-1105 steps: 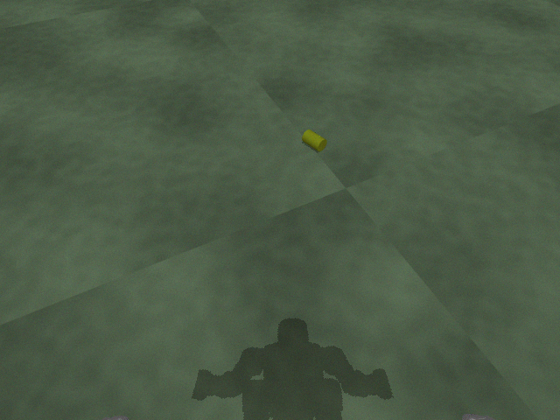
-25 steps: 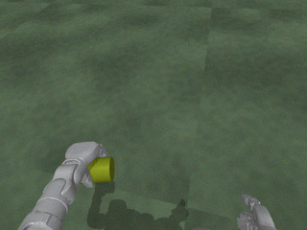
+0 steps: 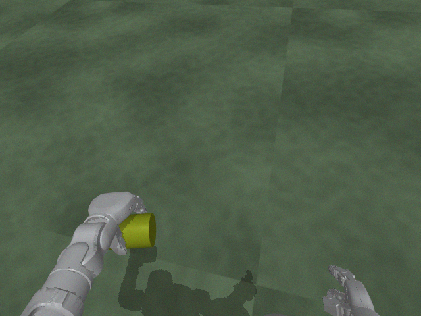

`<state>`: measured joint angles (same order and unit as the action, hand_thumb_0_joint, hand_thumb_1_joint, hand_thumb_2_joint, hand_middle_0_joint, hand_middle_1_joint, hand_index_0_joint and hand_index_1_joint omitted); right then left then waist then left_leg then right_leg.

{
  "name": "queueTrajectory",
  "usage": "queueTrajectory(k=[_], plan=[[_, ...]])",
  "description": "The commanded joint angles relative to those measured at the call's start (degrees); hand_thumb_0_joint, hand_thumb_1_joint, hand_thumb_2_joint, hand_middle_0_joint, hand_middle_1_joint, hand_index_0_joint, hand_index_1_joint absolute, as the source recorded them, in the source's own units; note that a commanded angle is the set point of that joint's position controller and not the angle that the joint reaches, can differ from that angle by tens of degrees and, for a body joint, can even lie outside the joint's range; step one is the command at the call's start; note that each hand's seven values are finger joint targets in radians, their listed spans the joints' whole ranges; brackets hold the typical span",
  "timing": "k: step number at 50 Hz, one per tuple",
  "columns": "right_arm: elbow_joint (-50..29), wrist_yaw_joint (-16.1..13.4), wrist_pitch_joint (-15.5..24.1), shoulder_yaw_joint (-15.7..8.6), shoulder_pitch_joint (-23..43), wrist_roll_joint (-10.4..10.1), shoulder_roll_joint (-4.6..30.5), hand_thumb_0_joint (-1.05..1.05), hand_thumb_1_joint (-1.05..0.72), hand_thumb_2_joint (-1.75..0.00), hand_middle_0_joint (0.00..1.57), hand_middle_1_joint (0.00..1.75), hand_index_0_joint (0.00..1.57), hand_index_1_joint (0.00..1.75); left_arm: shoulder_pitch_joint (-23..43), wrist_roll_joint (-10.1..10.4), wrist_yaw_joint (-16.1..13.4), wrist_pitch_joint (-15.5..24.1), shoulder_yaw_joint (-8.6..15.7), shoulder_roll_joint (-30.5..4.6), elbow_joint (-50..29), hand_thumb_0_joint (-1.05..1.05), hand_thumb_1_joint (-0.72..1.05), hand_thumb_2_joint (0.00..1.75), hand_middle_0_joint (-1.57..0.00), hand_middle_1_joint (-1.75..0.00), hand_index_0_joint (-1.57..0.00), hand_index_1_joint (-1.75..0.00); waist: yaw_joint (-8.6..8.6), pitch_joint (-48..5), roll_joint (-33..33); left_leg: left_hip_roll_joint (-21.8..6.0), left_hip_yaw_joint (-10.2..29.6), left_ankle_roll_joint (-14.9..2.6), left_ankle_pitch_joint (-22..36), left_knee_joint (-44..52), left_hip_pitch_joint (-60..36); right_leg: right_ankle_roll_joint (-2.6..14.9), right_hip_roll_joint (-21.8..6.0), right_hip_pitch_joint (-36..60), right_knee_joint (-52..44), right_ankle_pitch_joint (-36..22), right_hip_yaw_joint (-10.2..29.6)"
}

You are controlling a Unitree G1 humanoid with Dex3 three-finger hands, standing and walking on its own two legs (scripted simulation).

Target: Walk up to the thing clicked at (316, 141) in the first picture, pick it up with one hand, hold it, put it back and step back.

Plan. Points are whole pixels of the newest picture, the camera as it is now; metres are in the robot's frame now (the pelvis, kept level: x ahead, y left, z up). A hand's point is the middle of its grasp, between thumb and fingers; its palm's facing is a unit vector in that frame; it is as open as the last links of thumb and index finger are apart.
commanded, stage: hold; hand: left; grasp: from above
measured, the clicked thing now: (126, 231) +0.30 +0.22 -0.08
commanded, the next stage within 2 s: crouch in 0.08 s
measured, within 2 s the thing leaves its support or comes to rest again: neither
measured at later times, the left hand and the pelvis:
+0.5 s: hand (126, 236) +0.29 +0.22 -0.09, palm faces -0.50 -0.03 -0.87, open 9.7 cm; pelvis +0.00 +0.00 -0.01, yaw +1 degrees
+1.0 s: hand (156, 246) +0.35 +0.22 -0.33, palm faces -0.44 +0.05 -0.90, open 9.7 cm; pelvis -0.05 +0.01 -0.19, yaw +1 degrees
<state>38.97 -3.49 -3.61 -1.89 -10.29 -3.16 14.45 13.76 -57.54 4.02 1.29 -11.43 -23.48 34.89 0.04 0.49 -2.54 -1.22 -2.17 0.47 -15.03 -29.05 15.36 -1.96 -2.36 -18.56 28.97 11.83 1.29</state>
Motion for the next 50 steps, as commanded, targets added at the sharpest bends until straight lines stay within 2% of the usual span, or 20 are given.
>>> queueTrajectory(k=[1,3,5,7,9,10,13,17,22,27,31,34,35,37,39,42,45,47,49,50], plan=[[-7.25,-0.64,2.33,-2.29,3.79,-0.01,7.17,0.0,-0.9,-0.9,0.2,0.3,0.2,0.3,22.69,0.61,-3.1,0.64,7.34,-13.51,-13.79,0.0,0.85,0.67,-1.37,-0.18,-1.28,-0.28,0.17,-18.27,-0.33,2.0,0.22,-0.89,13.17,3.37,-7.07,2.43,3.26,6.47,-3.53,-8.65,-1.71],[-7.73,-0.56,2.17,-2.28,4.23,-0.1,7.12,0.0,-0.9,-0.9,0.2,0.3,0.2,0.3,18.83,0.87,-2.82,0.45,6.07,-11.57,-11.74,0.0,0.86,0.66,-1.38,-0.17,-1.29,-0.27,0.28,-16.31,1.4,2.07,0.37,-1.08,12.87,3.72,-6.38,2.4,3.16,6.6,-3.93,-8.46,-1.95],[-7.55,-0.57,2.07,-2.52,3.7,-0.09,7.31,0.0,-0.9,-0.9,0.2,0.3,0.2,0.3,19.98,0.81,-2.77,0.78,7.35,-13.02,-13.11,0.0,0.84,0.68,-1.36,-0.18,-1.27,-0.28,0.43,-17.39,1.06,2.22,0.12,-1.09,13.44,3.55,-6.2,2.36,3.04,7.3,-3.95,-9.06,-1.77],[-7.7,-0.5,1.9,-2.53,3.75,-0.08,7.23,0.0,-0.9,-0.9,0.2,0.3,0.2,0.3,19.01,0.82,-2.4,0.83,6.09,-11.92,-12.85,0.0,0.84,0.66,-1.35,-0.19,-1.27,-0.28,0.38,-16.82,0.43,2.01,0.29,-0.88,14.08,3.62,-6.68,2.56,3.26,6.8,-3.72,-9.28,-2.03],[-7.59,-0.57,1.74,-2.65,3.44,-0.05,7.61,0.0,-0.89,-0.91,0.2,0.3,0.2,0.3,21.06,0.66,-2.81,0.81,7.04,-13.21,-13.19,0.0,0.9,0.65,-1.32,-0.26,-1.28,-0.3,0.17,-16.98,-0.02,1.87,0.45,-0.68,14.36,3.65,-7.15,2.61,3.31,6.24,-3.75,-9.43,-2.02],[-7.72,-0.53,1.68,-2.72,3.4,-0.12,7.51,0.0,-0.87,-0.89,0.2,0.3,0.2,0.3,19.37,0.61,-3.06,0.77,7.29,-12.83,-12.57,0.0,0.82,0.57,-1.24,-0.21,-1.2,-0.24,0.3,-16.76,-0.34,1.77,0.41,-0.6,14.34,3.68,-7.22,2.73,3.44,5.92,-3.63,-9.39,-2.16],[-7.58,-0.41,1.45,-2.74,3.02,0.04,7.41,0.0,-0.89,-0.9,0.2,0.3,0.2,0.3,17.87,-0.07,-4.05,0.87,6.51,-11.21,-10.77,0.0,0.77,0.62,-1.31,-0.16,-1.22,-0.26,-0.39,-15.61,1.87,2.05,0.56,-0.83,14.39,3.23,-6.3,2.53,3.25,5.41,-3.54,-9.74,-2.2],[-7.04,-0.1,1.08,-2.85,2.34,0.31,7.27,0.0,-0.89,-0.9,0.2,0.3,0.2,0.3,16.86,-1.22,-6.51,2.19,6.21,-10.0,-7.54,0.0,0.77,0.61,-1.3,-0.16,-1.22,-0.25,-0.7,-13.72,3.54,2.35,0.7,-0.87,11.75,2.53,-3.86,2.33,2.97,4.08,-3.22,-7.33,-2.2],[-5.29,0.54,0.28,-3.54,0.39,1.42,7.63,0.0,-0.89,-0.9,0.2,0.3,0.2,0.3,19.31,-4.37,-12.83,4.05,6.18,-9.02,-0.4,0.0,0.8,0.64,-1.32,-0.16,-1.23,-0.26,-2.13,-15.54,2.04,2.25,0.78,-0.28,12.1,-2.92,-0.19,2.47,2.77,-2.16,1.62,-7.91,-2.28],[-2.64,2.01,0.41,-4.94,-3.13,2.66,8.63,0.0,-0.89,-0.9,0.2,0.3,0.2,0.3,26.53,-8.27,-19.79,4.31,5.76,-8.32,6.31,0.0,0.82,0.7,-1.33,-0.2,-1.24,-0.3,-3.55,-21.28,0.53,2.11,0.93,0.2,10.02,-13.68,8.59,2.5,2.56,-11.99,10.75,-6.55,-2.24],[-1.53,2.73,0.99,-5.58,-5.27,3.74,9.0,0.0,-0.89,-0.9,0.2,0.3,0.2,0.3,31.78,-10.05,-24.19,4.3,3.91,-4.9,12.89,0.0,0.83,0.64,-1.32,-0.21,-1.25,-0.29,-5.64,-25.46,0.96,1.66,1.16,-0.39,8.41,-23.73,18.2,2.76,2.65,-22.27,19.79,-5.42,-2.31],[-1.12,2.9,1.62,-5.88,-6.27,4.42,9.37,0.0,-0.9,-0.9,0.2,0.3,0.2,0.3,31.86,-11.42,-27.08,3.72,4.79,-5.27,19.65,0.0,0.84,0.6,-1.32,-0.22,-1.25,-0.29,-5.37,-27.57,1.24,1.91,1.49,-0.6,3.15,-29.22,27.63,2.87,2.42,-28.25,26.26,-1.01,-2.5],[-0.98,2.78,1.89,-6.06,-6.74,4.58,9.67,0.0,-0.9,-0.9,0.2,0.3,0.2,0.3,34.19,-11.67,-28.04,3.57,5.78,-6.76,18.34,0.0,0.84,0.62,-1.32,-0.22,-1.25,-0.3,-4.99,-30.85,-1.16,1.9,1.36,-0.5,2.31,-31.08,28.69,3.07,2.31,-30.65,28.24,-0.02,-2.36],[-0.33,2.35,2.4,-6.01,-7.36,4.99,9.72,0.0,-0.9,-0.9,0.2,0.3,0.2,0.3,39.9,-11.66,-29.41,2.93,5.72,-7.28,18.38,0.0,0.85,0.6,-1.33,-0.22,-1.27,-0.29,-5.99,-35.01,-3.67,1.51,2.08,-0.28,1.6,-34.61,30.82,3.46,2.49,-36.09,32.72,1.17,-2.87],[0.49,2.08,3.03,-6.31,-7.7,5.38,10.38,0.0,-0.9,-0.9,0.2,0.3,0.2,0.3,39.71,-11.35,-30.25,2.18,6.45,-8.04,20.29,0.0,0.88,0.6,-1.35,-0.2,-1.29,-0.27,-6.03,-37.4,-6.01,0.9,3.63,-0.04,2.2,-37.97,32.36,3.85,2.47,-42.77,37.91,1.87,-3.58],[0.95,1.71,3.52,-6.1,-8.23,5.85,10.5,0.0,-0.9,-0.9,0.2,0.3,0.2,0.3,38.59,-11.67,-31.05,0.84,7.95,-9.5,24.93,0.0,0.89,0.69,-1.4,-0.19,-1.3,-0.29,-6.35,-39.64,-3.19,1.07,4.0,-0.5,-1.09,-43.06,41.11,3.77,2.45,-46.24,43.0,3.73,-3.73],[0.93,1.48,4.33,-6.25,-8.44,6.24,10.54,0.0,-0.89,-0.9,0.2,0.3,0.2,0.3,44.72,-10.84,-31.06,-0.08,8.35,-10.44,22.73,0.0,0.9,0.73,-1.4,-0.21,-1.3,-0.32,-7.72,-44.19,-4.3,1.17,3.97,-0.47,-5.61,-46.69,46.5,3.62,2.0,-49.06,46.89,6.37,-3.39],[0.8,1.61,4.81,-5.98,-8.61,6.36,10.54,0.0,-0.89,-0.9,0.2,0.3,0.2,0.3,42.88,-10.27,-30.58,-0.63,8.42,-9.8,26.4,0.0,0.88,0.74,-1.38,-0.23,-1.29,-0.33,-8.37,-42.26,-2.08,1.35,4.23,-0.46,-9.89,-48.51,51.67,3.49,1.73,-51.93,49.05,9.85,-3.64],[1.0,1.56,5.45,-6.12,-8.55,6.53,10.69,0.0,-0.89,-0.9,0.2,0.3,0.2,0.3,48.1,-9.73,-30.01,-0.27,8.82,-10.94,23.83,0.0,0.86,0.73,-1.35,-0.24,-1.27,-0.34,-8.58,-46.36,-4.57,1.47,4.14,-0.49,-11.95,-51.02,52.68,3.61,1.76,-54.96,51.61,11.89,-3.65],[1.35,1.67,5.7,-5.73,-8.79,6.79,11.01,0.0,-0.9,-0.9,0.2,0.3,0.2,0.3,47.55,-9.9,-29.67,-0.31,8.95,-11.18,26.63,0.0,0.85,0.75,-1.36,-0.25,-1.27,-0.34,-9.43,-44.51,-4.44,1.34,4.91,-0.3,-12.84,-51.96,54.16,3.6,1.56,-58.07,53.05,12.89,-3.94]])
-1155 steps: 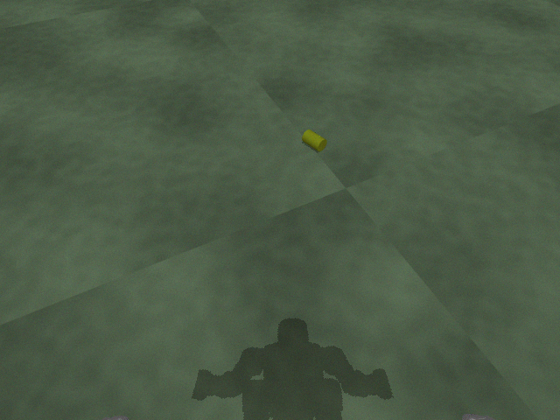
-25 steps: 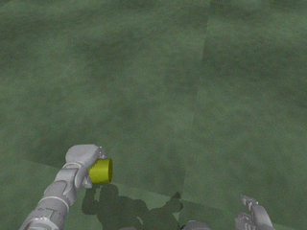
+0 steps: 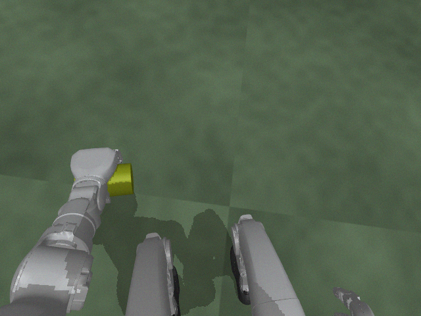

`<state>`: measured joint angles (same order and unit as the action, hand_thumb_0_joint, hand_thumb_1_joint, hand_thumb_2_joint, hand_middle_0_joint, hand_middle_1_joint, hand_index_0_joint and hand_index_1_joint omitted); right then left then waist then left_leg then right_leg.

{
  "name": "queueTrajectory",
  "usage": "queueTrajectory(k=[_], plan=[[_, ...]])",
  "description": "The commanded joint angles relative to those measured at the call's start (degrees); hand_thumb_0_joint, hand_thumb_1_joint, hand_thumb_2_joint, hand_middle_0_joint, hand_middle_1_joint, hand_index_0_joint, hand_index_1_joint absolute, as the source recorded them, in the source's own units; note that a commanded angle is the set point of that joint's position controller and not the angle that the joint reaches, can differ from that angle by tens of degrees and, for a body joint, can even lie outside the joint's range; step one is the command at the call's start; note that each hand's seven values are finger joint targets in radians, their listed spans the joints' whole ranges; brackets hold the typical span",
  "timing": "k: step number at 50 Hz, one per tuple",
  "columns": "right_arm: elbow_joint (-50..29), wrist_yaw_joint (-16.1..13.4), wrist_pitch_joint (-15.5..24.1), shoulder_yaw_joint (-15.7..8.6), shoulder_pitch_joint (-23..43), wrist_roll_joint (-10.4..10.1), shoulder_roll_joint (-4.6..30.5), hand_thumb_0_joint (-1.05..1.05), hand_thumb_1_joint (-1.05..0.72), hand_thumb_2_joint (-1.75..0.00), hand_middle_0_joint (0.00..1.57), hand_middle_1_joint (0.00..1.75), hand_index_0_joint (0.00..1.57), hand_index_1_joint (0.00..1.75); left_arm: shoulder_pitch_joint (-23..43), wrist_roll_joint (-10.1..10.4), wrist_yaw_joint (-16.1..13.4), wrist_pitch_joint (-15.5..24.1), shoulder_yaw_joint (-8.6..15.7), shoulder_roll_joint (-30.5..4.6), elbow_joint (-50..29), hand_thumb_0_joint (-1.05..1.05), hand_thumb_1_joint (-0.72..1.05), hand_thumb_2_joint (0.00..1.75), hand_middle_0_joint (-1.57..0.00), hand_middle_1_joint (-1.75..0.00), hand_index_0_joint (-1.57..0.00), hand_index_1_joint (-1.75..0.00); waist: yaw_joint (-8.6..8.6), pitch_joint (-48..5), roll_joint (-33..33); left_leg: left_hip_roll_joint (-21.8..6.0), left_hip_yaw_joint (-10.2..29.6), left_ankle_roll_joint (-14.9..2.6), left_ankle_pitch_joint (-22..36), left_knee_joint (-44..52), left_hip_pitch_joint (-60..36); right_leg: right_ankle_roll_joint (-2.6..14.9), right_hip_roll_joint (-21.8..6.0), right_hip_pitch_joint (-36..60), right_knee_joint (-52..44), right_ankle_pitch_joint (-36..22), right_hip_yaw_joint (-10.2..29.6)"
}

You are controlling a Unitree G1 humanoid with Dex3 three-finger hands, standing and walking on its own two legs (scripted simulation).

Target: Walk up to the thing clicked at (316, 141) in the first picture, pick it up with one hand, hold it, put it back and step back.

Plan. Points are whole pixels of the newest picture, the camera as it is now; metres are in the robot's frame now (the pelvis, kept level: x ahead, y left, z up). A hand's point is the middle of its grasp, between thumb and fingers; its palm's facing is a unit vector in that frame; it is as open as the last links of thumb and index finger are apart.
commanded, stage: crouch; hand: left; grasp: from above
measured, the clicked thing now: (106, 181) +0.41 +0.20 -0.18
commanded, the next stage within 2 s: lower in 1.10 s
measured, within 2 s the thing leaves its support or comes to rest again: neither
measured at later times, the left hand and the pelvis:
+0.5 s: hand (122, 184) +0.43 +0.20 -0.31, palm faces -0.45 +0.01 -0.89, open 9.9 cm; pelvis -0.01 -0.01 -0.14, yaw +0 degrees
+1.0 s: hand (128, 189) +0.43 +0.19 -0.38, palm faces -0.46 +0.01 -0.89, open 9.9 cm; pelvis -0.03 -0.01 -0.20, yaw -1 degrees
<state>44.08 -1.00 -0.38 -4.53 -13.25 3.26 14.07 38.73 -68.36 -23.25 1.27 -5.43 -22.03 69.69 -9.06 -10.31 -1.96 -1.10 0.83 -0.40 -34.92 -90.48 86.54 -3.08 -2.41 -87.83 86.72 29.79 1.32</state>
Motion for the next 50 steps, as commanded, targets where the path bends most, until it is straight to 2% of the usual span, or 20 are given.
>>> queueTrajectory(k=[1,2,5,6,8,9,10,15,16,20,22,30,32,33,35,38,41,43,46,50], plan=[[-4.08,-0.61,2.69,-3.11,-5.74,0.34,11.24,0.0,-0.89,-0.9,0.2,0.3,0.2,0.3,22.06,1.52,-2.03,0.1,2.94,-12.28,-8.67,0.0,0.87,0.73,-1.36,-0.25,-1.28,-0.34,-0.25,-34.02,-5.82,1.3,2.17,0.59,5.84,8.67,-15.94,4.84,1.5,9.68,-3.3,-3.76,-4.18],[-3.9,-0.49,2.8,-2.92,-5.81,0.48,11.32,0.0,-0.89,-0.9,0.2,0.3,0.2,0.3,21.88,1.42,-1.84,0.37,2.72,-11.81,-7.77,0.0,0.88,0.75,-1.37,-0.26,-1.29,-0.35,-0.46,-34.37,-5.6,1.42,2.08,0.48,5.37,7.23,-14.82,4.89,1.43,8.35,-2.1,-3.3,-4.3],[-3.5,0.14,3.44,-2.6,-6.52,0.82,11.79,0.0,-0.89,-0.9,0.2,0.3,0.2,0.3,26.18,0.87,-1.6,1.95,4.09,-14.73,-8.48,0.0,0.89,0.77,-1.4,-0.24,-1.3,-0.34,-1.46,-36.92,-7.12,1.67,2.5,0.3,4.21,3.43,-12.26,4.9,1.18,4.14,1.3,-2.16,-4.43],[-3.35,0.48,3.59,-2.32,-6.95,1.08,11.63,0.0,-0.89,-0.9,0.2,0.3,0.2,0.3,25.96,0.76,-1.65,2.42,3.7,-13.44,-7.98,0.0,0.9,0.78,-1.4,-0.25,-1.31,-0.35,-2.2,-37.09,-7.56,1.77,2.31,0.31,4.85,2.09,-11.38,4.91,1.02,3.3,2.23,-2.73,-4.41],[-2.92,0.96,3.97,-2.0,-7.53,1.32,11.48,0.0,-0.9,-0.9,0.2,0.3,0.2,0.3,27.02,-0.01,-2.23,3.24,4.08,-14.18,-7.98,0.0,0.91,0.81,-1.41,-0.27,-1.31,-0.37,-2.55,-39.47,-6.97,2.23,0.98,-0.27,5.89,-1.16,-8.8,4.78,1.12,3.81,3.82,-4.18,-4.4],[-2.85,1.17,4.2,-1.83,-7.86,1.35,11.87,0.0,-0.89,-0.9,0.2,0.3,0.2,0.3,27.45,-0.23,-2.82,3.54,5.43,-16.55,-7.25,0.0,0.92,0.8,-1.41,-0.27,-1.31,-0.37,-2.41,-39.3,-6.06,2.35,1.34,-0.32,4.93,-1.78,-7.06,4.64,0.99,2.76,4.71,-3.22,-4.55],[-2.71,1.52,4.48,-1.62,-8.42,1.7,11.93,0.0,-0.89,-0.9,0.2,0.3,0.2,0.3,28.58,-0.55,-3.13,3.9,5.29,-15.82,-7.27,0.0,0.93,0.82,-1.42,-0.27,-1.32,-0.37,-3.13,-39.23,-7.58,2.31,1.38,-0.06,6.06,-2.88,-7.49,4.66,0.63,1.27,5.79,-4.2,-4.45],[-2.22,2.93,5.25,-1.3,-9.12,2.55,12.06,0.0,-0.9,-0.9,0.2,0.3,0.2,0.3,30.82,-2.58,-5.35,4.43,7.22,-18.55,-5.12,0.0,0.9,0.8,-1.38,-0.28,-1.29,-0.38,-3.33,-40.33,-9.8,2.57,0.68,-0.03,8.28,-7.68,-5.21,4.85,0.63,-1.84,10.13,-5.84,-4.98],[-2.42,3.23,5.27,-1.34,-8.92,2.64,11.65,0.0,-0.9,-0.9,0.2,0.3,0.2,0.3,31.15,-2.46,-5.6,4.43,6.73,-17.37,-5.24,0.0,0.91,0.8,-1.38,-0.29,-1.29,-0.38,-3.36,-40.83,-9.76,2.66,0.13,-0.22,8.11,-8.69,-4.46,4.85,0.85,-1.77,10.46,-6.07,-4.94],[-2.12,4.18,5.55,-1.23,-9.25,3.29,12.35,0.0,-0.9,-0.9,0.2,0.3,0.2,0.3,31.95,-3.33,-6.35,4.16,8.58,-19.76,-2.98,0.0,0.9,0.79,-1.36,-0.3,-1.28,-0.38,-3.5,-41.35,-11.56,2.73,-0.33,-0.12,10.75,-12.27,-2.45,4.81,0.65,-3.6,13.71,-8.32,-4.82],[-2.36,4.67,5.47,-1.17,-8.85,3.42,11.89,0.0,-0.9,-0.9,0.2,0.3,0.2,0.3,31.76,-3.1,-5.92,3.93,7.69,-18.06,-2.7,0.0,0.89,0.77,-1.35,-0.29,-1.28,-0.37,-3.63,-41.29,-12.24,2.7,-0.46,-0.15,11.29,-13.31,-2.17,4.88,0.99,-4.52,14.58,-8.83,-5.06],[-2.59,6.01,5.15,-1.58,-9.07,3.77,12.31,0.0,-0.9,-0.9,0.2,0.3,0.2,0.3,31.71,-1.41,-3.57,4.27,7.35,-17.99,-1.59,0.0,0.83,0.75,-1.3,-0.3,-1.23,-0.38,-4.99,-39.54,-9.69,2.68,-0.93,-0.98,9.87,-18.23,4.21,4.17,1.13,-4.27,17.38,-9.43,-5.22],[-2.34,6.24,4.98,-1.61,-9.7,3.85,12.71,0.0,-0.9,-0.9,0.2,0.3,0.2,0.3,32.18,-1.56,-2.95,4.95,7.81,-19.27,-2.14,0.0,0.8,0.73,-1.28,-0.3,-1.21,-0.38,-5.08,-40.1,-9.52,2.67,-0.85,-0.95,10.96,-19.24,5.02,4.12,1.13,-3.73,18.45,-10.54,-5.25],[-2.27,6.29,4.8,-1.8,-9.39,3.71,12.81,0.0,-0.9,-0.9,0.2,0.3,0.2,0.3,33.02,-1.39,-2.85,5.43,8.51,-21.29,-3.75,0.0,0.8,0.74,-1.28,-0.31,-1.21,-0.38,-4.42,-41.14,-9.17,2.55,-0.89,-1.11,10.72,-19.9,5.38,4.13,1.54,-3.57,19.0,-10.38,-5.33],[-2.28,6.48,4.65,-1.55,-9.32,3.76,12.78,0.0,-0.9,-0.9,0.2,0.3,0.2,0.3,32.08,-2.0,-2.56,5.95,7.13,-18.82,-0.84,0.0,0.8,0.74,-1.28,-0.31,-1.21,-0.38,-5.18,-39.56,-9.41,2.68,-0.88,-0.95,10.07,-20.67,7.05,4.19,1.62,-5.47,19.88,-9.72,-5.47],[-2.0,6.64,4.53,-1.49,-9.37,3.84,13.39,0.0,-0.9,-0.9,0.2,0.3,0.2,0.3,33.72,-3.06,-3.33,6.57,8.07,-20.97,-1.24,0.0,0.77,0.71,-1.24,-0.31,-1.18,-0.37,-4.87,-38.67,-11.67,2.6,-0.72,-0.57,9.4,-20.82,6.65,4.6,1.74,-8.66,21.12,-8.11,-5.89],[-1.99,6.95,4.79,-1.35,-9.29,3.94,13.88,0.0,-0.9,-0.9,0.2,0.3,0.2,0.3,35.07,-3.64,-4.52,6.71,8.71,-21.59,-1.09,0.0,0.74,0.71,-1.22,-0.3,-1.15,-0.37,-5.45,-37.5,-13.27,2.42,-0.08,-0.1,8.81,-20.8,5.61,4.94,1.3,-12.78,23.04,-6.83,-6.52],[-1.95,7.21,4.86,-1.04,-9.35,4.17,14.06,0.0,-0.9,-0.9,0.2,0.3,0.2,0.3,36.23,-4.39,-5.05,6.87,8.05,-20.8,0.13,0.0,0.72,0.68,-1.21,-0.29,-1.14,-0.36,-6.39,-37.17,-14.29,2.54,0.01,-0.04,7.91,-21.02,5.73,5.02,1.49,-14.08,23.61,-6.16,-6.85],[-1.7,7.31,5.09,-0.95,-9.3,4.33,14.49,0.0,-0.9,-0.9,0.2,0.3,0.2,0.3,38.15,-4.49,-6.15,6.59,8.98,-22.04,0.65,0.0,0.71,0.67,-1.2,-0.28,-1.13,-0.35,-6.37,-37.58,-14.42,2.53,0.16,-0.13,6.71,-21.78,6.35,5.05,1.29,-15.86,24.69,-5.3,-7.05],[-1.48,7.52,5.47,-0.41,-9.01,4.71,14.43,0.0,-0.9,-0.9,0.2,0.3,0.2,0.3,39.9,-4.81,-6.65,6.11,8.02,-21.72,2.55,0.0,0.72,0.69,-1.2,-0.3,-1.14,-0.37,-7.26,-37.59,-14.58,2.76,-0.29,-0.41,4.77,-23.27,7.82,5.07,1.56,-16.55,25.3,-3.92,-7.19]])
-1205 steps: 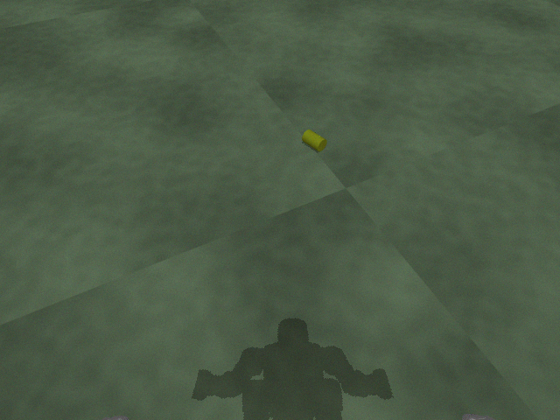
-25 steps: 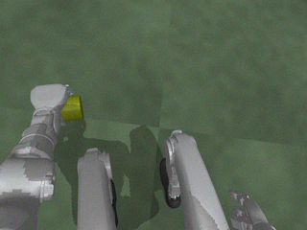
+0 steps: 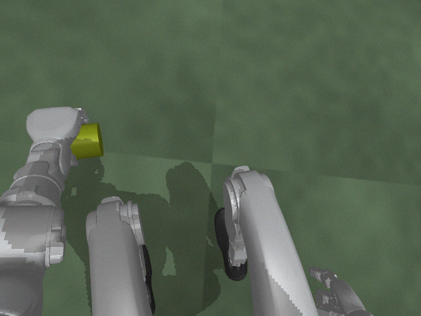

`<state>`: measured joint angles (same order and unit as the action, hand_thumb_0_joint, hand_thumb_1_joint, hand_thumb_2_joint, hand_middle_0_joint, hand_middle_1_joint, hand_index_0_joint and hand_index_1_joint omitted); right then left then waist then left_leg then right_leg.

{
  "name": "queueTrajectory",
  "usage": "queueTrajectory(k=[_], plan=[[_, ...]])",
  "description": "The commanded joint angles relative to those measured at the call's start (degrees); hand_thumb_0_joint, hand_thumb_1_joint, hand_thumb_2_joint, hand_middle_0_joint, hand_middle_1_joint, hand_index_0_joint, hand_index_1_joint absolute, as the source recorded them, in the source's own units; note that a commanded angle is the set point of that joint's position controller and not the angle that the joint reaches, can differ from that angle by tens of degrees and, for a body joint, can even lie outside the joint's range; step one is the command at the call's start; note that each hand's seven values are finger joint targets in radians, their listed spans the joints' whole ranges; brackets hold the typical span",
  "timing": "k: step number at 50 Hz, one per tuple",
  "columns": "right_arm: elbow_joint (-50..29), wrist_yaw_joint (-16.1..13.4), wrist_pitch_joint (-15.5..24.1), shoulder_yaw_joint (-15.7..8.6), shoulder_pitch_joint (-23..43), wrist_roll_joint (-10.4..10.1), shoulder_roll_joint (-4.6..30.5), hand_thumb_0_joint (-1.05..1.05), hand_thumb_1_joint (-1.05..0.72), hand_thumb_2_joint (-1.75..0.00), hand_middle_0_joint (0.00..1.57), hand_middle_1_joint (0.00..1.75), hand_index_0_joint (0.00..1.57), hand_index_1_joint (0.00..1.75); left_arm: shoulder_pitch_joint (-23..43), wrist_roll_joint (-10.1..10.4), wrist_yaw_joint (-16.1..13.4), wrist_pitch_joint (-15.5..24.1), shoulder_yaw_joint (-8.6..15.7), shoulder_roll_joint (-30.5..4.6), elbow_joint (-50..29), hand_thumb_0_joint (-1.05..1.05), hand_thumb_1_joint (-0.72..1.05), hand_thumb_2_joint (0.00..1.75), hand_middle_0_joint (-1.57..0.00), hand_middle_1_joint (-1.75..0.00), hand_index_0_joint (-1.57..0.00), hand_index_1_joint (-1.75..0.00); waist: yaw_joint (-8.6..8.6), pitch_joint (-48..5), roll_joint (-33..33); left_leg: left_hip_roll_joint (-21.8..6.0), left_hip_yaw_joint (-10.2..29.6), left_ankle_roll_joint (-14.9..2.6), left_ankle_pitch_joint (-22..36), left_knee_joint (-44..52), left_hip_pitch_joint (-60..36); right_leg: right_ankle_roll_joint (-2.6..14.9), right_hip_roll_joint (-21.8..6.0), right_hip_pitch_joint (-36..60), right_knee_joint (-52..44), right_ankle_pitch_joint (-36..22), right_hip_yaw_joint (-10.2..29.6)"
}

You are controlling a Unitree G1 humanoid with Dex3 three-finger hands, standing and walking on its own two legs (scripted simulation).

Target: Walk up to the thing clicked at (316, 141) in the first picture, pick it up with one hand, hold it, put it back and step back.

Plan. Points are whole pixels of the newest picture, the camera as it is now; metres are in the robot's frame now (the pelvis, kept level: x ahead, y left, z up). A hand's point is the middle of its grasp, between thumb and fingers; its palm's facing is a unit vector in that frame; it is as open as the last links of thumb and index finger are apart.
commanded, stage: crouch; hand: left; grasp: from above
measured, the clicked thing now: (71, 142) +0.46 +0.21 -0.22
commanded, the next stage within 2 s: lower in 0.10 s
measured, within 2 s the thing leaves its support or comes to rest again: neither
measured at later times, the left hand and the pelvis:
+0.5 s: hand (74, 143) +0.46 +0.21 -0.23, palm faces -0.50 -0.02 -0.86, open 9.9 cm; pelvis +0.00 +0.00 -0.04, yaw -1 degrees
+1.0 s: hand (81, 141) +0.48 +0.21 -0.28, palm faces -0.47 -0.04 -0.88, open 9.9 cm; pelvis +0.01 +0.00 -0.07, yaw -4 degrees
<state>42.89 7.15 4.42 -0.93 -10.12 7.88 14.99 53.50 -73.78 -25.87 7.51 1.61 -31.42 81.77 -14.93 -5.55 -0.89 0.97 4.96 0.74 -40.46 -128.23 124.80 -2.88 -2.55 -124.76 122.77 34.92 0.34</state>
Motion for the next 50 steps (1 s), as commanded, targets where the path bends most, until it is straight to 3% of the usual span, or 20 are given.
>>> queueTrajectory(k=[1,9,16,19,21,24,25,26,27,30,31,35,36,41,44,45,46,47,48,50], plan=[[-0.05,-0.6,0.75,-3.89,-12.42,0.28,13.52,0.0,-0.9,-0.9,0.2,0.3,0.2,0.3,24.63,0.58,-4.13,-0.35,1.28,-12.71,-8.29,0.0,0.72,0.69,-1.2,-0.31,-1.14,-0.38,-1.28,-41.47,-14.91,0.71,-4.6,-1.62,9.97,14.01,-29.72,4.77,1.62,20.57,-10.8,-8.83,-6.1],[0.41,-0.23,1.27,-2.65,-12.64,0.4,14.26,0.0,-0.9,-0.9,0.2,0.3,0.2,0.3,25.81,0.78,-3.32,-0.43,0.9,-13.66,-4.78,0.0,0.76,0.72,-1.24,-0.32,-1.17,-0.4,-1.64,-39.83,-16.5,0.99,-4.41,-1.55,8.88,12.64,-26.75,5.0,1.62,17.93,-8.31,-7.8,-6.61],[1.0,0.31,1.76,-1.57,-13.59,0.79,14.91,0.0,-0.91,-0.9,0.2,0.3,0.2,0.3,25.77,1.25,-2.7,0.72,1.07,-14.2,0.16,0.0,0.79,0.76,-1.3,-0.35,-1.21,-0.43,-2.81,-36.39,-13.22,1.18,-4.65,-2.11,9.21,9.47,-21.36,4.6,1.7,17.64,-6.94,-8.33,-6.91],[0.97,0.71,1.93,-1.07,-13.62,1.12,14.84,0.0,-0.91,-0.9,0.2,0.3,0.2,0.3,26.11,0.33,-2.94,1.72,0.65,-14.39,0.68,0.0,0.78,0.78,-1.29,-0.38,-1.21,-0.46,-3.24,-36.7,-12.84,1.35,-4.98,-2.28,9.46,7.87,-19.95,4.46,2.01,18.74,-6.03,-8.81,-7.08],[1.01,0.89,2.17,-0.9,-13.35,1.34,15.06,0.0,-0.91,-0.9,0.2,0.3,0.2,0.3,26.18,0.19,-3.78,2.37,1.58,-16.11,0.69,0.0,0.79,0.74,-1.28,-0.37,-1.2,-0.44,-2.68,-37.61,-13.67,1.35,-4.88,-2.2,9.84,7.28,-20.25,4.52,2.17,18.51,-5.02,-9.14,-7.34],[1.28,1.53,2.55,-0.55,-13.81,2.47,15.24,0.0,-0.91,-0.9,0.2,0.3,0.2,0.3,28.54,-0.79,-4.78,3.47,2.47,-17.53,-1.41,0.0,0.79,0.74,-1.27,-0.38,-1.21,-0.45,-4.11,-37.88,-14.97,1.25,-4.92,-2.09,9.8,5.88,-20.67,4.36,2.25,18.49,-4.09,-9.46,-7.77],[0.94,1.49,2.62,-0.93,-12.89,2.23,15.44,0.0,-0.91,-0.9,0.2,0.3,0.2,0.3,27.43,-0.78,-5.38,3.47,2.56,-18.06,-0.6,0.0,0.79,0.7,-1.26,-0.38,-1.2,-0.44,-3.16,-38.28,-15.43,1.28,-5.22,-2.18,9.42,5.45,-20.48,4.44,2.3,18.14,-3.96,-9.29,-7.57],[0.86,1.73,2.71,-0.83,-13.45,2.58,15.64,0.0,-0.91,-0.9,0.2,0.3,0.2,0.3,27.36,-1.17,-5.88,3.51,3.07,-18.18,-0.96,0.0,0.79,0.7,-1.26,-0.36,-1.2,-0.43,-3.92,-38.14,-16.41,1.26,-5.04,-2.04,9.55,5.71,-20.93,4.34,2.17,17.88,-3.66,-9.36,-7.87],[0.9,1.71,2.64,-1.13,-13.26,2.56,15.85,0.0,-0.91,-0.9,0.2,0.3,0.2,0.3,26.68,-0.94,-6.58,3.44,3.48,-18.43,-2.92,0.0,0.8,0.68,-1.26,-0.37,-1.2,-0.42,-2.96,-40.37,-17.83,1.25,-4.97,-1.79,10.68,6.12,-23.05,4.39,2.23,18.07,-3.55,-10.31,-7.83],[1.21,2.57,2.84,-0.97,-12.75,3.41,15.49,0.0,-0.91,-0.9,0.2,0.3,0.2,0.3,27.94,-1.63,-7.82,3.11,2.98,-17.45,-3.65,0.0,0.82,0.67,-1.27,-0.38,-1.22,-0.43,-4.57,-40.64,-19.84,0.83,-4.74,-1.54,11.37,4.97,-24.29,4.41,2.46,16.65,-1.76,-11.49,-8.58],[1.27,2.73,2.75,-1.22,-12.59,3.34,15.81,0.0,-0.91,-0.9,0.2,0.3,0.2,0.3,26.9,-1.43,-8.42,2.87,3.83,-18.33,-4.1,0.0,0.83,0.67,-1.27,-0.38,-1.22,-0.43,-3.73,-41.02,-20.77,0.88,-4.65,-1.47,12.21,5.36,-24.76,4.39,2.53,16.71,-1.76,-12.05,-8.55],[1.57,3.38,2.64,-1.03,-12.13,3.75,16.11,0.0,-0.9,-0.9,0.2,0.3,0.2,0.3,26.68,-1.6,-9.6,2.0,4.21,-18.78,-2.12,0.0,0.81,0.76,-1.29,-0.34,-1.22,-0.41,-4.5,-39.15,-20.46,0.76,-4.5,-1.63,11.83,4.48,-22.67,4.42,2.74,15.71,-1.31,-12.11,-8.78],[1.75,3.77,2.86,-0.51,-12.27,4.02,15.81,0.0,-0.9,-0.9,0.2,0.3,0.2,0.3,26.8,-1.82,-9.47,1.67,3.16,-17.2,0.77,0.0,0.81,0.75,-1.29,-0.34,-1.22,-0.41,-5.67,-36.63,-19.44,0.66,-4.5,-1.63,11.43,3.44,-21.84,4.36,2.78,14.54,-1.07,-12.01,-9.03],[2.44,4.85,3.39,0.45,-13.04,4.75,16.59,0.0,-0.9,-0.9,0.2,0.3,0.2,0.3,26.62,-1.41,-9.79,1.69,4.41,-19.42,1.34,0.0,0.78,0.75,-1.25,-0.35,-1.19,-0.42,-5.5,-36.79,-19.02,0.67,-3.67,-1.71,13.69,2.76,-21.22,4.08,3.06,15.98,0.05,-13.58,-9.79],[2.13,5.75,4.16,1.12,-12.23,4.99,16.94,0.0,-0.9,-0.9,0.2,0.3,0.2,0.3,25.72,-1.11,-9.47,1.8,2.94,-17.55,5.31,0.0,0.79,0.72,-1.24,-0.36,-1.19,-0.41,-6.72,-34.61,-18.66,0.56,-3.36,-1.62,14.04,1.41,-21.06,4.03,3.28,14.74,0.73,-14.08,-10.22],[2.5,5.85,4.25,0.97,-12.93,5.3,17.28,0.0,-0.9,-0.9,0.2,0.3,0.2,0.3,27.95,-0.95,-9.87,2.45,4.66,-20.01,2.38,0.0,0.79,0.72,-1.24,-0.36,-1.19,-0.41,-6.79,-35.49,-19.11,0.6,-3.21,-1.77,14.05,1.3,-20.29,4.02,3.31,15.82,0.76,-14.32,-10.39],[1.73,5.98,4.29,1.13,-12.26,4.97,17.44,0.0,-0.9,-0.9,0.2,0.3,0.2,0.3,23.06,-1.03,-9.87,1.92,4.34,-19.35,7.81,0.0,0.77,0.71,-1.23,-0.36,-1.18,-0.41,-5.77,-34.17,-17.61,0.77,-3.2,-1.86,13.04,1.35,-19.14,4.16,3.18,15.89,0.62,-13.3,-10.38],[1.78,6.27,4.43,1.29,-12.84,5.27,17.39,0.0,-0.9,-0.9,0.2,0.3,0.2,0.3,26.62,-0.76,-9.73,2.51,4.96,-20.38,2.7,0.0,0.78,0.74,-1.25,-0.35,-1.18,-0.42,-6.65,-34.49,-17.98,0.73,-3.44,-1.99,12.93,0.82,-18.43,3.93,3.34,16.65,0.67,-13.49,-10.35],[1.71,6.45,4.49,1.5,-12.91,5.19,17.54,0.0,-0.9,-0.9,0.2,0.3,0.2,0.3,22.74,-1.15,-9.85,2.18,4.91,-20.22,6.96,0.0,0.77,0.74,-1.23,-0.36,-1.18,-0.43,-5.72,-33.76,-17.67,0.95,-3.36,-1.81,12.84,1.38,-18.41,4.04,3.08,16.31,0.57,-12.95,-10.49],[1.48,6.82,4.67,1.48,-12.87,5.44,17.88,0.0,-0.9,-0.9,0.2,0.3,0.2,0.3,25.27,-1.24,-9.9,2.95,5.55,-21.55,3.53,0.0,0.8,0.7,-1.26,-0.35,-1.2,-0.4,-6.35,-35.23,-19.65,0.72,-3.18,-1.68,14.1,0.59,-20.09,3.9,3.26,16.59,1.29,-14.2,-10.8]])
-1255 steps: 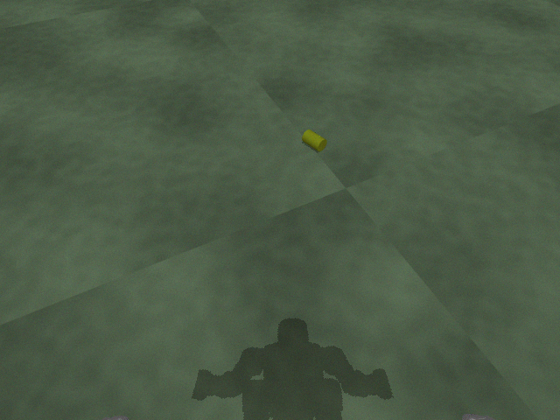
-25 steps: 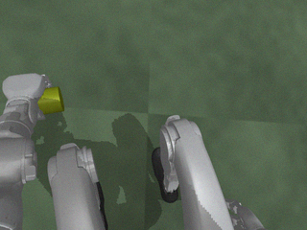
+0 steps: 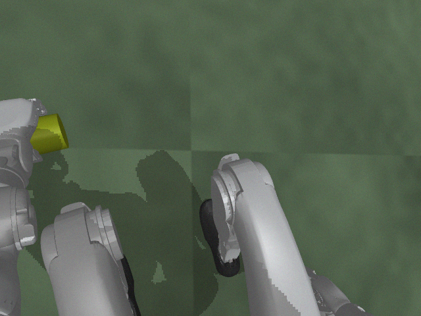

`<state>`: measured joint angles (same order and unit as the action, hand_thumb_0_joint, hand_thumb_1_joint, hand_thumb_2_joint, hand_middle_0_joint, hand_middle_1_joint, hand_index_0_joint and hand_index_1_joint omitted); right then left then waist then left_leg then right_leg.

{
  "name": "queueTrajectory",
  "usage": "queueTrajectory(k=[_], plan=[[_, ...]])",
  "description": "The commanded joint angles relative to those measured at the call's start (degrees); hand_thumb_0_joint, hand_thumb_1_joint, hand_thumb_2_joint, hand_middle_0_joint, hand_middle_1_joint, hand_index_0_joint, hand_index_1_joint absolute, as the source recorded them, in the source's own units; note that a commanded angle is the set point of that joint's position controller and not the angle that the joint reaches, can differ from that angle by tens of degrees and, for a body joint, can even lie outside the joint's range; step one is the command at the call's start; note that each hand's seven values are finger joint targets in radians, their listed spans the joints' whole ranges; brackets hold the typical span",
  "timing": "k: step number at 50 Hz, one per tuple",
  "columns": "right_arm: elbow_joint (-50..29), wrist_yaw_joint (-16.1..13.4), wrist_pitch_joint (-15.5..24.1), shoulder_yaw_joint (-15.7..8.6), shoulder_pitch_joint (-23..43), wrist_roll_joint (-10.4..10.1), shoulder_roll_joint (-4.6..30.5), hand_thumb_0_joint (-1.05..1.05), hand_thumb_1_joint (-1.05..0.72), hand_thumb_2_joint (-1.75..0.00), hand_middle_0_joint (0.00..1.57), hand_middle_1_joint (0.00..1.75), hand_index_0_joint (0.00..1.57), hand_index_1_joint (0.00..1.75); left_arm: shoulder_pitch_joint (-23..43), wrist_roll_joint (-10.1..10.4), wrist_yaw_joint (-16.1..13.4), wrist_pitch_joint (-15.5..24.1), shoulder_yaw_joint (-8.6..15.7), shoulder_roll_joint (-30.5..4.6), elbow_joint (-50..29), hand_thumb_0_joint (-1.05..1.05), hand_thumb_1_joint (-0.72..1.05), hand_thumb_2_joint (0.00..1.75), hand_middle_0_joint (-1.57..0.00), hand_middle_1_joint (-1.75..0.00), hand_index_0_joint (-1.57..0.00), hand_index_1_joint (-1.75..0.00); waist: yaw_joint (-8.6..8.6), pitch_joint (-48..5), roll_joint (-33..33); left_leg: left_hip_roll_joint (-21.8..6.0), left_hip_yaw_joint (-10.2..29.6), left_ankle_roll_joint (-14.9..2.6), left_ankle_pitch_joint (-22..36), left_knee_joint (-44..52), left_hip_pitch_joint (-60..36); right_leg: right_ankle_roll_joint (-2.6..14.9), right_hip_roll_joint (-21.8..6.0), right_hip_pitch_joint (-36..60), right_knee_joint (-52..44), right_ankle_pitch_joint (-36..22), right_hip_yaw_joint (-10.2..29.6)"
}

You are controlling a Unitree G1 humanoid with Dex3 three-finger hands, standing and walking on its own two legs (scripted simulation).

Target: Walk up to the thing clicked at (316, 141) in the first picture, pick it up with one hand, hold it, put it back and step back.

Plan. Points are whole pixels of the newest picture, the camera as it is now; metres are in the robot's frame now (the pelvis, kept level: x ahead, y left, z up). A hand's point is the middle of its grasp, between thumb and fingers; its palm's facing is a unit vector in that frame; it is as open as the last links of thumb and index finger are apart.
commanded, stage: rest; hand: left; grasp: from above
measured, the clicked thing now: (31, 137) +0.47 +0.23 -0.25
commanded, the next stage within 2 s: open in 0.86 s
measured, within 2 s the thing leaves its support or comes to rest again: rests again in 1.50 s
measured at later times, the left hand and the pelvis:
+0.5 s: hand (30, 139) +0.46 +0.23 -0.24, palm faces -0.45 -0.09 -0.89, open 9.8 cm; pelvis +0.00 +0.00 -0.01, yaw -2 degrees
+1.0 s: hand (28, 137) +0.47 +0.23 -0.24, palm faces -0.45 -0.11 -0.88, open 9.7 cm; pelvis -0.01 +0.01 -0.02, yaw -3 degrees
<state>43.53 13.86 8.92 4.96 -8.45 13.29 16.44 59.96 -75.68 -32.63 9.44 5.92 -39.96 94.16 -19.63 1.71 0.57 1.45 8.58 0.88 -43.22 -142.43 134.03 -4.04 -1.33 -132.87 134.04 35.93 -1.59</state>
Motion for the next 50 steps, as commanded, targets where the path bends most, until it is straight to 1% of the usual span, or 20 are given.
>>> queueTrajectory(k=[1,2,3,4,7,8,9,15,18,19,20,21,24,27,35,36,37,39,48,50], plan=[[-0.3,0.18,0.23,-4.66,-14.27,0.05,17.1,0.0,-0.9,-0.9,0.2,0.3,0.2,0.3,18.12,0.7,-3.45,1.15,3.08,-14.62,-10.05,0.0,0.81,0.71,-1.25,-0.36,-1.2,-0.41,-1.57,-44.26,-21.32,0.2,-6.46,-1.76,18.42,15.04,-30.41,4.98,2.04,25.87,-9.69,-16.56,-9.13],[0.9,0.46,0.2,-4.24,-14.42,-0.2,16.48,0.0,-0.9,-0.9,0.2,0.3,0.2,0.3,16.5,0.53,-3.03,0.96,0.03,-10.76,-6.92,0.0,0.81,0.7,-1.25,-0.36,-1.2,-0.41,-1.92,-42.07,-20.99,0.22,-6.45,-1.61,17.31,14.71,-29.6,5.09,2.1,24.15,-9.39,-15.39,-9.13],[1.01,0.66,0.2,-4.26,-14.17,-0.1,16.4,0.0,-0.9,-0.9,0.2,0.3,0.2,0.3,17.83,0.99,-3.41,1.27,0.12,-10.8,-8.23,0.0,0.81,0.7,-1.26,-0.34,-1.21,-0.4,-2.35,-43.12,-21.88,0.09,-6.12,-1.6,17.49,15.06,-30.34,4.99,2.36,24.47,-9.47,-15.66,-9.34],[0.06,0.84,0.56,-4.06,-14.1,0.52,17.11,0.0,-0.9,-0.9,0.2,0.3,0.2,0.3,20.78,-0.14,-3.92,1.82,2.11,-14.87,-10.5,0.0,0.83,0.7,-1.26,-0.36,-1.21,-0.4,-3.16,-43.66,-22.08,0.02,-6.39,-1.7,18.18,13.71,-30.19,4.9,2.49,25.35,-9.25,-16.97,-9.48],[1.24,1.27,0.65,-3.9,-14.35,0.29,17.11,0.0,-0.9,-0.9,0.2,0.3,0.2,0.3,18.71,0.28,-4.41,2.09,1.6,-14.17,-9.02,0.0,0.84,0.7,-1.29,-0.32,-1.23,-0.39,-2.04,-42.49,-23.25,0.11,-6.19,-1.51,16.52,14.33,-29.76,5.18,2.39,24.4,-9.16,-14.95,-9.55],[0.98,1.48,0.96,-3.71,-14.39,0.79,17.17,0.0,-0.9,-0.9,0.2,0.3,0.2,0.3,20.16,0.07,-4.63,2.32,1.67,-14.07,-8.57,0.0,0.84,0.7,-1.29,-0.32,-1.23,-0.38,-3.65,-40.94,-22.88,0.01,-6.42,-1.66,16.33,13.13,-29.03,4.91,2.49,24.02,-9.27,-15.31,-9.77],[0.76,1.46,1.09,-3.88,-15.01,1.15,18.47,0.0,-0.9,-0.9,0.2,0.3,0.2,0.3,20.54,-0.67,-5.31,2.61,5.13,-18.58,-9.41,0.0,0.84,0.69,-1.27,-0.33,-1.22,-0.39,-3.89,-41.07,-22.12,-0.08,-6.23,-1.68,17.21,12.44,-29.39,4.77,2.31,24.21,-9.25,-16.1,-10.05],[1.37,2.39,1.75,-2.92,-14.08,1.23,17.7,0.0,-0.9,-0.9,0.2,0.3,0.2,0.3,18.35,-1.05,-6.24,2.66,1.05,-14.29,-6.2,0.0,0.86,0.65,-1.27,-0.33,-1.23,-0.37,-3.73,-39.74,-23.09,0.01,-6.32,-1.71,14.58,12.7,-28.67,4.67,2.99,24.05,-9.55,-14.05,-10.14],[1.27,2.49,1.99,-3.09,-13.61,1.03,18.54,0.0,-0.9,-0.9,0.2,0.3,0.2,0.3,18.73,-0.82,-7.07,2.18,1.88,-16.16,-5.34,0.0,0.85,0.65,-1.28,-0.29,-1.23,-0.35,-3.33,-38.57,-24.05,-0.11,-5.68,-1.58,13.86,13.49,-28.3,4.88,2.79,22.41,-9.27,-13.14,-10.48],[0.65,2.6,2.17,-3.11,-13.44,1.48,19.26,0.0,-0.9,-0.9,0.2,0.3,0.2,0.3,19.12,-1.13,-7.51,2.01,3.93,-18.34,-5.33,0.0,0.86,0.66,-1.29,-0.3,-1.23,-0.35,-4.12,-38.75,-23.47,-0.28,-5.45,-1.54,15.34,12.95,-28.59,4.71,2.78,22.87,-8.73,-14.65,-10.86],[0.91,2.83,2.02,-2.47,-12.88,1.06,18.46,0.0,-0.9,-0.9,0.2,0.3,0.2,0.3,19.25,-1.24,-7.36,1.82,1.38,-15.28,-4.28,0.0,0.85,0.68,-1.29,-0.29,-1.23,-0.36,-3.79,-37.89,-23.63,-0.14,-5.38,-1.46,14.1,13.37,-27.71,5.15,3.05,22.29,-8.58,-13.42,-10.66],[0.06,2.86,2.11,-2.84,-12.48,1.21,19.29,0.0,-0.9,-0.9,0.2,0.3,0.2,0.3,19.41,-1.23,-7.87,1.86,3.21,-17.23,-4.57,0.0,0.84,0.68,-1.29,-0.28,-1.23,-0.35,-4.43,-37.95,-22.85,-0.23,-4.98,-1.52,15.04,13.56,-27.56,4.89,2.94,22.66,-8.59,-14.43,-11.12],[-0.14,3.3,2.7,-2.34,-12.22,1.57,19.46,0.0,-0.9,-0.9,0.2,0.3,0.2,0.3,19.74,-1.68,-7.69,1.52,2.19,-15.78,-2.19,0.0,0.85,0.67,-1.28,-0.29,-1.23,-0.35,-5.32,-36.16,-23.7,-0.29,-4.92,-1.31,15.59,12.86,-28.73,4.65,2.93,21.02,-7.91,-14.74,-11.25],[0.68,3.61,3.19,-2.43,-13.34,1.86,20.16,0.0,-0.9,-0.9,0.2,0.3,0.2,0.3,19.43,-1.77,-7.89,1.59,4.51,-18.57,-0.78,0.0,0.85,0.62,-1.25,-0.31,-1.22,-0.35,-5.97,-35.51,-23.69,-0.45,-4.5,-1.25,16.55,12.42,-29.24,4.46,2.84,21.84,-7.95,-15.61,-11.59],[-0.19,3.88,3.99,-1.45,-12.39,2.05,21.11,0.0,-0.9,-0.9,0.2,0.3,0.2,0.3,18.52,-2.12,-7.81,2.4,3.51,-19.59,2.06,0.0,0.84,0.59,-1.24,-0.31,-1.21,-0.34,-6.02,-33.89,-21.55,-0.32,-4.0,-1.72,12.59,12.84,-26.32,4.58,3.2,22.91,-9.02,-12.44,-11.81],[-0.85,4.06,4.22,-1.13,-11.97,2.02,20.7,0.0,-0.9,-0.9,0.2,0.3,0.2,0.3,19.41,-2.4,-7.5,2.51,1.85,-17.89,1.95,0.0,0.86,0.6,-1.26,-0.29,-1.22,-0.33,-6.53,-33.28,-21.4,-0.33,-4.34,-1.8,12.67,12.08,-25.89,4.56,3.35,22.81,-8.79,-12.61,-11.62],[-0.3,3.93,3.99,-1.06,-12.45,2.23,20.97,0.0,-0.9,-0.9,0.2,0.3,0.2,0.3,18.02,-2.26,-7.97,2.47,3.6,-20.09,3.16,0.0,0.85,0.6,-1.25,-0.3,-1.22,-0.34,-6.18,-33.95,-20.44,-0.33,-4.03,-1.94,12.56,12.64,-25.12,4.61,3.47,24.02,-9.36,-12.39,-11.82],[-0.84,3.97,4.23,-0.81,-11.45,2.06,20.92,0.0,-0.9,-0.9,0.2,0.3,0.2,0.3,19.24,-2.24,-7.79,2.69,1.75,-18.27,3.27,0.0,0.86,0.6,-1.27,-0.28,-1.23,-0.33,-6.49,-32.27,-20.31,-0.34,-3.91,-1.91,11.4,12.25,-23.87,4.71,3.41,22.5,-9.09,-11.43,-11.67],[-0.98,3.86,5.18,0.86,-11.12,2.52,21.8,0.0,-0.9,-0.9,0.2,0.3,0.2,0.3,19.57,-2.71,-8.06,3.1,1.81,-20.68,5.08,0.0,0.87,0.53,-1.24,-0.28,-1.22,-0.31,-7.52,-29.53,-20.31,-0.62,-2.82,-1.83,10.55,12.51,-24.11,4.47,3.41,21.97,-9.27,-10.79,-12.34],[-1.35,4.04,5.21,1.5,-11.41,2.73,21.45,0.0,-0.89,-0.9,0.2,0.3,0.2,0.3,18.21,-2.98,-8.22,3.01,2.13,-21.19,5.84,0.0,0.71,0.62,-1.08,-0.34,-1.06,-0.38,-7.36,-29.86,-20.4,-0.54,-2.76,-1.83,11.6,12.59,-24.41,4.39,3.4,22.6,-9.11,-11.83,-12.42]])
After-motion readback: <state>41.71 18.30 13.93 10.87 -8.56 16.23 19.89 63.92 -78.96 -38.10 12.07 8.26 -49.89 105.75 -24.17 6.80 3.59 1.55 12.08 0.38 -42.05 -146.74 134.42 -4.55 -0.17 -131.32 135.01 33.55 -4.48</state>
